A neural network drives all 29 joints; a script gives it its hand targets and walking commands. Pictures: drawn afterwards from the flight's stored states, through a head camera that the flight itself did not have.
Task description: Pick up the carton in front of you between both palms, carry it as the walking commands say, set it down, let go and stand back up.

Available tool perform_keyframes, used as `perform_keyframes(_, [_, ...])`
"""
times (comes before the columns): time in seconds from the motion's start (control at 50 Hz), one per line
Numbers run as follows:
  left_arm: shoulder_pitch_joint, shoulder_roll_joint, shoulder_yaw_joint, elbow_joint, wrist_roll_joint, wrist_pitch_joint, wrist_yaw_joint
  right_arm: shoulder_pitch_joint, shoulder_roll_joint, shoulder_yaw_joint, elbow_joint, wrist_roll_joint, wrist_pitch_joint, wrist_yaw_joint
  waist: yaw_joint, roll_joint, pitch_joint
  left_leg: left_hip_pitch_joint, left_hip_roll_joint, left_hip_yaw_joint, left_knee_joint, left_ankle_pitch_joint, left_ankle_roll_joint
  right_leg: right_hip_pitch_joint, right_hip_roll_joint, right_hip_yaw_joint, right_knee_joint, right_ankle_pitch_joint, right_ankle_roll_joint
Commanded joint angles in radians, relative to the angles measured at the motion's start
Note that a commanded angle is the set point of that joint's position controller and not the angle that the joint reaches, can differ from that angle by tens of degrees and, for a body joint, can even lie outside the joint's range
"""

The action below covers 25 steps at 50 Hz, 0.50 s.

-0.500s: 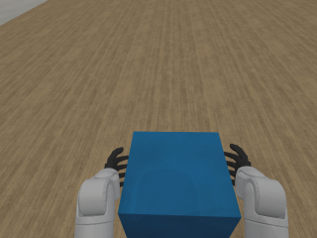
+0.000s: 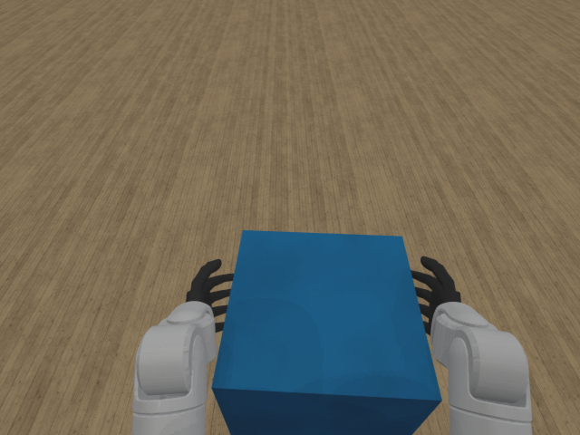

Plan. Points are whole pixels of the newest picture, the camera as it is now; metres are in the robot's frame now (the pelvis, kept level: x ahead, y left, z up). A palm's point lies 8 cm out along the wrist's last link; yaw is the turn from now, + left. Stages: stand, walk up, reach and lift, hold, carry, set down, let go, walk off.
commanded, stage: carry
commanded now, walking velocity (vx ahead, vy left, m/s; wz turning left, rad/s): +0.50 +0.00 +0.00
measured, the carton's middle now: (316, 349) +0.26 +0.00 +0.00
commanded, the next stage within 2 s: none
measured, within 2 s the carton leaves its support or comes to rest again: neither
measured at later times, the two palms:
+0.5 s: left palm (253, 170) +0.58 +0.11 +0.06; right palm (405, 167) +0.61 -0.19 +0.05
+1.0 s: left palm (248, 97) +0.84 +0.14 +0.07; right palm (373, 93) +0.85 -0.16 +0.08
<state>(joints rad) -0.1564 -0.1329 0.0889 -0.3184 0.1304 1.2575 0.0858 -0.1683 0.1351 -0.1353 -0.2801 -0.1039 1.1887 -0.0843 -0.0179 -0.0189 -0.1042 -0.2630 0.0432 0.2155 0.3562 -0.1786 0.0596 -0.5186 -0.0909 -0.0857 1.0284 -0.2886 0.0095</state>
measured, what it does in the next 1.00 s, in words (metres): walks ahead: right foot, then left foot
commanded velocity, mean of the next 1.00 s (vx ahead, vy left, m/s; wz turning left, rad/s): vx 0.23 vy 0.00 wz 0.00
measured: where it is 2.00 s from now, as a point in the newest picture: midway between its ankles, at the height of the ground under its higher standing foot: (305, 358)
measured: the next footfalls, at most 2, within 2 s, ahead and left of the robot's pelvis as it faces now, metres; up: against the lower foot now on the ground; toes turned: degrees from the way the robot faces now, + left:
right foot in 0.30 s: +0.40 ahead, -0.13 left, +0.00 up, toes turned -9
left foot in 0.74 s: +0.66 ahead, +0.10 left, +0.00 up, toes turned -12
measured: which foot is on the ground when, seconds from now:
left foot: down 0.00-0.32, up 0.34-0.72, down 0.74-1.00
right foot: up 0.00-0.28, down 0.30-0.78, up 0.80-0.92, down 0.94-1.00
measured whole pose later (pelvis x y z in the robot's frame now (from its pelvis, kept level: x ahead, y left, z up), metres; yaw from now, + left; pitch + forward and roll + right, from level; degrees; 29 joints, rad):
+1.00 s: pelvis +0.57 -0.01 -0.01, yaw +0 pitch +3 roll +1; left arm -0.19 -0.14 0.10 -0.36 0.13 1.25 0.08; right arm -0.20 0.14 -0.14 -0.32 -0.11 1.18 -0.07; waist 0.00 -0.05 -0.05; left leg -0.33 0.02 0.21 0.42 -0.14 0.06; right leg -0.19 -0.07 -0.09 0.46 -0.28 0.03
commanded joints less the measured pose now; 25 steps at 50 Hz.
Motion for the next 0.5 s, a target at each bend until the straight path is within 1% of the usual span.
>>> perform_keyframes(0.0, [-0.517, -0.937, -0.729, -0.109, -0.408, -0.059, -0.230, -0.452, 0.933, 0.720, -0.079, 0.427, 0.018, 0.278, 0.002, 0.132, -0.217, 0.334, 0.270, -0.281, -0.217, 0.012, 0.081, -0.180, -0.041, 0.018, -0.114, 0.088, 0.015])
perform_keyframes(0.02, [-0.521, -0.928, -0.736, -0.134, -0.408, -0.061, -0.227, -0.440, 0.931, 0.723, -0.077, 0.428, 0.018, 0.277, 0.002, 0.142, -0.201, 0.354, 0.259, -0.260, -0.219, 0.057, 0.081, -0.208, -0.040, 0.006, -0.160, 0.123, 0.018])
perform_keyframes(0.04, [-0.514, -0.928, -0.734, -0.129, -0.409, -0.058, -0.223, -0.447, 0.916, 0.720, -0.094, 0.430, 0.019, 0.276, 0.003, 0.131, -0.194, 0.365, 0.243, -0.223, -0.214, 0.131, 0.082, -0.199, -0.035, -0.009, -0.213, 0.142, 0.024])
perform_keyframes(0.06, [-0.501, -0.914, -0.726, -0.138, -0.404, -0.055, -0.220, -0.430, 0.899, 0.716, -0.089, 0.426, 0.025, 0.275, 0.003, 0.138, -0.185, 0.377, 0.230, -0.201, -0.205, 0.157, 0.081, -0.193, -0.031, -0.019, -0.276, 0.161, 0.026])
perform_keyframes(0.08, [-0.485, -0.897, -0.723, -0.123, -0.401, -0.049, -0.218, -0.414, 0.889, 0.714, -0.080, 0.422, 0.028, 0.274, 0.001, 0.140, -0.167, 0.384, 0.222, -0.169, -0.198, 0.238, 0.077, -0.187, -0.025, -0.038, -0.320, 0.188, 0.024])
perform_keyframes(0.1, [-0.485, -0.885, -0.721, -0.128, -0.398, -0.045, -0.218, -0.394, 0.868, 0.706, -0.071, 0.409, 0.032, 0.272, 0.002, 0.148, -0.157, 0.389, 0.217, -0.158, -0.188, 0.273, 0.075, -0.170, -0.014, -0.049, -0.362, 0.195, 0.019])
perform_keyframes(0.12, [-0.477, -0.876, -0.714, -0.130, -0.393, -0.038, -0.220, -0.382, 0.865, 0.700, -0.067, 0.400, 0.036, 0.271, 0.001, 0.155, -0.132, 0.379, 0.210, -0.128, -0.182, 0.322, 0.067, -0.152, -0.010, -0.062, -0.397, 0.225, 0.015])
perform_keyframes(0.14, [-0.472, -0.864, -0.714, -0.115, -0.388, -0.032, -0.222, -0.381, 0.866, 0.700, -0.059, 0.396, 0.041, 0.270, -0.001, 0.154, -0.115, 0.381, 0.198, -0.110, -0.175, 0.364, 0.055, -0.136, 0.005, -0.081, -0.437, 0.245, 0.009])
perform_keyframes(0.16, [-0.471, -0.865, -0.710, -0.113, -0.398, -0.026, -0.226, -0.370, 0.855, 0.699, -0.051, 0.391, 0.043, 0.269, 0.001, 0.168, -0.100, 0.370, 0.198, -0.094, -0.169, 0.379, 0.045, -0.099, 0.008, -0.092, -0.474, 0.265, 0.000])
perform_keyframes(0.2, [-0.480, -0.862, -0.706, -0.098, -0.402, -0.021, -0.237, -0.383, 0.866, 0.696, -0.049, 0.386, 0.047, 0.266, -0.005, 0.167, -0.062, 0.357, 0.189, -0.066, -0.138, 0.426, 0.028, -0.018, 0.025, -0.119, -0.532, 0.291, -0.019])
perform_keyframes(0.22, [-0.494, -0.859, -0.704, -0.088, -0.407, -0.020, -0.240, -0.388, 0.865, 0.697, -0.032, 0.380, 0.048, 0.264, -0.006, 0.181, -0.069, 0.368, 0.191, -0.058, -0.076, 0.532, 0.019, 0.039, 0.041, -0.131, -0.556, 0.270, -0.027])
perform_keyframes(0.24, [-0.481, -0.850, -0.696, -0.078, -0.404, -0.021, -0.242, -0.384, 0.868, 0.695, -0.017, 0.375, 0.050, 0.265, 0.006, 0.186, -0.108, 0.350, 0.178, -0.018, 0.014, 0.592, 0.000, 0.160, 0.077, -0.177, -0.579, 0.274, -0.026])
perform_keyframes(0.26, [-0.470, -0.863, -0.692, -0.071, -0.411, -0.024, -0.245, -0.381, 0.875, 0.703, -0.024, 0.377, 0.046, 0.265, 0.023, 0.138, -0.171, 0.281, 0.146, 0.019, 0.180, 0.591, -0.030, 0.352, 0.112, -0.206, -0.610, 0.230, -0.025])
perform_keyframes(0.28, [-0.480, -0.864, -0.688, -0.062, -0.400, -0.030, -0.248, -0.406, 0.868, 0.709, -0.023, 0.376, 0.044, 0.267, 0.047, 0.081, -0.242, 0.119, 0.116, 0.007, 0.388, 0.409, -0.055, 0.579, 0.025, -0.091, -0.600, 0.146, -0.031])
perform_keyframes(0.3, [-0.479, -0.858, -0.671, -0.036, -0.394, -0.040, -0.254, -0.437, 0.877, 0.722, -0.065, 0.384, 0.051, 0.267, 0.046, -0.163, -0.327, -0.194, 0.007, -0.031, 0.702, 0.145, -0.102, 0.803, -0.281, 0.431, -0.676, -0.027, -0.181])
perform_keyframes(0.32, [-0.431, -0.886, -0.666, -0.009, -0.396, -0.048, -0.254, -0.434, 0.890, 0.735, -0.059, 0.381, 0.046, 0.269, 0.041, -0.288, -0.342, -0.353, -0.065, -0.131, 0.886, -0.269, -0.097, 0.850, -0.340, 0.636, -0.802, 0.146, -0.245])
perform_keyframes(0.34, [-0.457, -0.921, -0.684, -0.036, -0.416, -0.057, -0.257, -0.435, 0.912, 0.737, -0.042, 0.387, 0.032, 0.269, 0.039, -0.204, -0.340, -0.376, -0.003, -0.224, 0.960, -0.271, -0.061, 0.793, -0.326, 0.500, -0.775, 0.233, -0.226])
perform_keyframes(0.36, [-0.472, -0.949, -0.686, -0.034, -0.414, -0.070, -0.259, -0.463, 0.944, 0.744, -0.046, 0.392, 0.019, 0.269, 0.037, -0.143, -0.324, -0.392, 0.043, -0.234, 0.937, -0.227, -0.041, 0.737, -0.295, 0.404, -0.747, 0.282, -0.193])
perform_keyframes(0.38, [-0.473, -0.969, -0.680, -0.050, -0.412, -0.080, -0.261, -0.440, 0.974, 0.752, -0.032, 0.396, 0.006, 0.271, 0.030, -0.060, -0.297, -0.376, 0.086, -0.233, 0.868, -0.165, -0.033, 0.657, -0.267, 0.306, -0.757, 0.320, -0.161])
perform_keyframes(0.4, [-0.480, -0.996, -0.696, -0.061, -0.418, -0.089, -0.265, -0.444, 1.005, 0.769, -0.054, 0.403, -0.009, 0.269, 0.027, -0.057, -0.287, -0.360, 0.096, -0.232, 0.806, -0.121, -0.040, 0.630, -0.239, 0.240, -0.778, 0.298, -0.131])
perform_keyframes(0.42, [-0.479, -1.005, -0.706, -0.081, -0.426, -0.101, -0.269, -0.422, 1.015, 0.769, -0.052, 0.399, -0.020, 0.268, 0.027, -0.063, -0.300, -0.336, 0.090, -0.206, 0.769, -0.092, -0.050, 0.596, -0.231, 0.195, -0.799, 0.261, -0.123])
perform_keyframes(0.44, [-0.473, -1.008, -0.708, -0.089, -0.430, -0.109, -0.272, -0.401, 1.024, 0.784, -0.055, 0.396, -0.030, 0.264, 0.031, -0.099, -0.286, -0.341, 0.081, -0.181, 0.722, -0.089, -0.055, 0.586, -0.225, 0.176, -0.828, 0.238, -0.133])
perform_keyframes(0.46, [-0.460, -1.005, -0.714, -0.103, -0.429, -0.114, -0.277, -0.394, 1.035, 0.780, -0.063, 0.392, -0.039, 0.258, 0.028, -0.095, -0.281, -0.336, 0.081, -0.167, 0.673, -0.066, -0.063, 0.575, -0.212, 0.136, -0.846, 0.213, -0.130])
perform_keyframes(0.48, [-0.432, -0.991, -0.715, -0.092, -0.430, -0.116, -0.281, -0.370, 1.028, 0.786, -0.060, 0.388, -0.046, 0.254, 0.025, -0.102, -0.260, -0.358, 0.071, -0.146, 0.633, -0.044, -0.070, 0.580, -0.208, 0.099, -0.845, 0.319, -0.135])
